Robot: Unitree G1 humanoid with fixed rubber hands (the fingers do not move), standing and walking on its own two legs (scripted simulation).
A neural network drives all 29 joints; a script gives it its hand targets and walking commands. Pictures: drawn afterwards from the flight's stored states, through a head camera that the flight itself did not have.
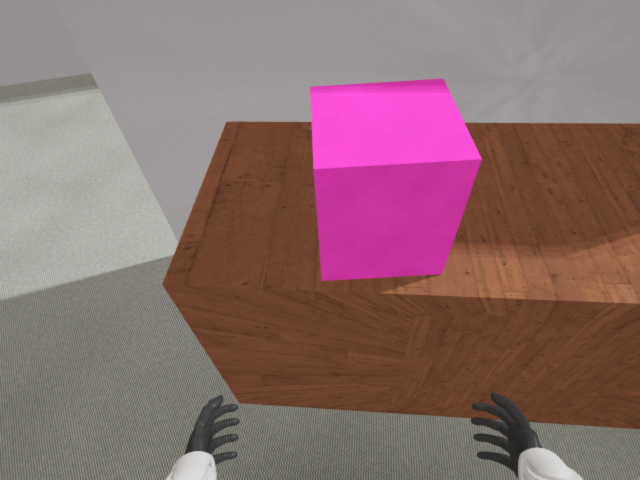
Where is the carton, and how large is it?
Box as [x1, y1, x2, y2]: [310, 79, 481, 280]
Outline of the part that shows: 443,79 310,87 313,169 322,280 436,274 442,272 481,160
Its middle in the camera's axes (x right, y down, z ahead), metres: +0.10 -0.10 +0.64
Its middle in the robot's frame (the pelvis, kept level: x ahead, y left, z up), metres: +0.57 -0.06 +0.03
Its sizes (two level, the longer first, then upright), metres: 0.210 0.200 0.250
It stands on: a pedestal, 0.67 m high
